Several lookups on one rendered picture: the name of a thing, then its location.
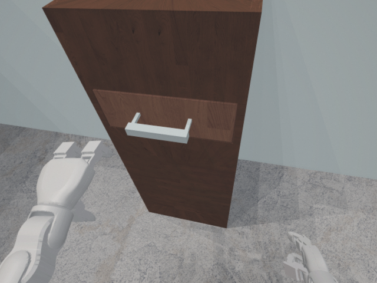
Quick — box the handle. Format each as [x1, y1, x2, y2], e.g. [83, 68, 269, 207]
[125, 113, 192, 144]

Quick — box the drawer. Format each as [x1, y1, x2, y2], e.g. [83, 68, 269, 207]
[93, 89, 237, 142]

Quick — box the left robot forearm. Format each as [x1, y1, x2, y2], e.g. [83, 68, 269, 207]
[0, 203, 74, 283]

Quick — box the robot left hand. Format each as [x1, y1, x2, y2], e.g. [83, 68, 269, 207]
[37, 140, 113, 222]

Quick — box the right robot forearm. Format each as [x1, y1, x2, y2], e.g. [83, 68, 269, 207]
[307, 270, 338, 283]

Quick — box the robot right hand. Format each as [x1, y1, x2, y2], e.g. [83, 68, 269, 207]
[283, 232, 329, 283]

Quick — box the cabinet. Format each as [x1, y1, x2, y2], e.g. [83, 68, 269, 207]
[42, 0, 263, 228]

